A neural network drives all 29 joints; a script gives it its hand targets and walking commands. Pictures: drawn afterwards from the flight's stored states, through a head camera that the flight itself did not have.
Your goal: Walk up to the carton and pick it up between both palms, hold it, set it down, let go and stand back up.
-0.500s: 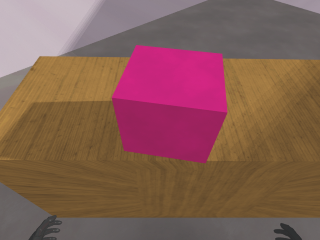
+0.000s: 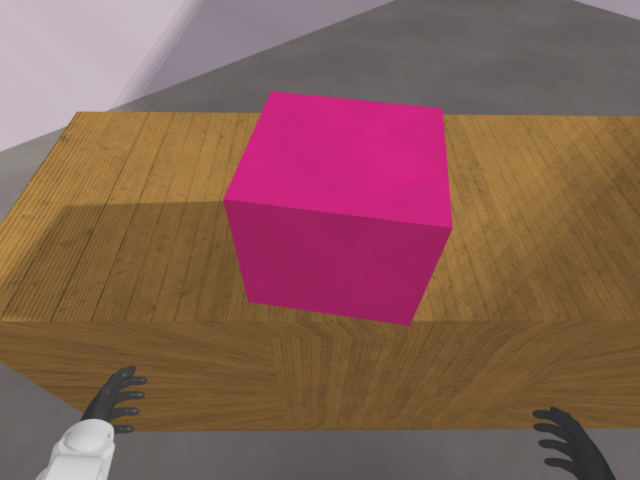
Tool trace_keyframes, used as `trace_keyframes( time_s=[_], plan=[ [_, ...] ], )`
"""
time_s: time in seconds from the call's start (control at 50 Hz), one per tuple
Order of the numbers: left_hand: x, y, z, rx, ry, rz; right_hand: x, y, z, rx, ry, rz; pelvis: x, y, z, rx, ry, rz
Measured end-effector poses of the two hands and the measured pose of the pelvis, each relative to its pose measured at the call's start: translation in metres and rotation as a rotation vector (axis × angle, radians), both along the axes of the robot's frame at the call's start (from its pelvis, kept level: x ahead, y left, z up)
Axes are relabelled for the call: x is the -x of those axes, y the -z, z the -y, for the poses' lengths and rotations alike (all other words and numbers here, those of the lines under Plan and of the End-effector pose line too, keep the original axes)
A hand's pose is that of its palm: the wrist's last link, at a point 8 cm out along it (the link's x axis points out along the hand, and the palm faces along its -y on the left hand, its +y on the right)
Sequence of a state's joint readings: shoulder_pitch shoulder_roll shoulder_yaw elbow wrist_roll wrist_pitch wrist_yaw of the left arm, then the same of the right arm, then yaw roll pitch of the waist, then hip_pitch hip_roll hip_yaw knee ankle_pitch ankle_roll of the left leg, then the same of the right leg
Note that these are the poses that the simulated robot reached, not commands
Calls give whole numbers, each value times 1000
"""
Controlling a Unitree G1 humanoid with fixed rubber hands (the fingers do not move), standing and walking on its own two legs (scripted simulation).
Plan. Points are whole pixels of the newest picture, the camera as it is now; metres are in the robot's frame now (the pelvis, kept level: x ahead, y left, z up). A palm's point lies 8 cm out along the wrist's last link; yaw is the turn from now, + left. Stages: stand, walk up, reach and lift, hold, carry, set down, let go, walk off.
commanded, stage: reach and lift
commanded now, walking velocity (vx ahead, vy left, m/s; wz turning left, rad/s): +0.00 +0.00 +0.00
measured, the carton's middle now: (341, 209) +0.47 -0.01 +0.04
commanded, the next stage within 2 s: none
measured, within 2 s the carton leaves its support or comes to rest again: neither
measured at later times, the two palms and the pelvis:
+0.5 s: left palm (99, 400) +0.19 +0.27 +0.00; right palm (570, 464) +0.14 -0.26 +0.00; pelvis +0.00 +0.01 +0.01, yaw -2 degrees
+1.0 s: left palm (113, 368) +0.21 +0.24 +0.05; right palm (556, 423) +0.17 -0.22 +0.06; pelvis +0.01 +0.01 +0.01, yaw -2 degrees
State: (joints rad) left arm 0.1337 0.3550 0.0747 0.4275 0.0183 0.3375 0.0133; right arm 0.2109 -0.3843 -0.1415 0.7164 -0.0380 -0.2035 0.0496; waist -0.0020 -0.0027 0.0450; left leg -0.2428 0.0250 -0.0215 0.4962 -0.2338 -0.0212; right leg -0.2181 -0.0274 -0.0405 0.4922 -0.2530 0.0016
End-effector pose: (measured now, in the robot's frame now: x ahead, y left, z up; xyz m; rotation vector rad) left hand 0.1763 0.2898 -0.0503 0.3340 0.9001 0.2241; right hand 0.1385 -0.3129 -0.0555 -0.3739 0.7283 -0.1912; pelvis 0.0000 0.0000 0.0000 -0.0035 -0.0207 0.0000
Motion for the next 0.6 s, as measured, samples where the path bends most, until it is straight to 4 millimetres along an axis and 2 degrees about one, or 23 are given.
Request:
trace_keyframes(
  time_s=[0.12, 0.32, 0.6],
  plan=[
    [7, -9, 1, 0, 28, 43, 0, -12, -21, -38, -2, 68, 4, -4, -3, -1, 10, -1],
    [-3, -30, 8, 50, 63, 167, 9, -29, -48, -89, 32, 135, 9, -7, -8, -2, 32, 1],
    [-22, -59, 22, 109, 100, 298, -14, -68, -63, -137, 24, 255, -1, -9, -10, -4, 42, -25]
  ],
)
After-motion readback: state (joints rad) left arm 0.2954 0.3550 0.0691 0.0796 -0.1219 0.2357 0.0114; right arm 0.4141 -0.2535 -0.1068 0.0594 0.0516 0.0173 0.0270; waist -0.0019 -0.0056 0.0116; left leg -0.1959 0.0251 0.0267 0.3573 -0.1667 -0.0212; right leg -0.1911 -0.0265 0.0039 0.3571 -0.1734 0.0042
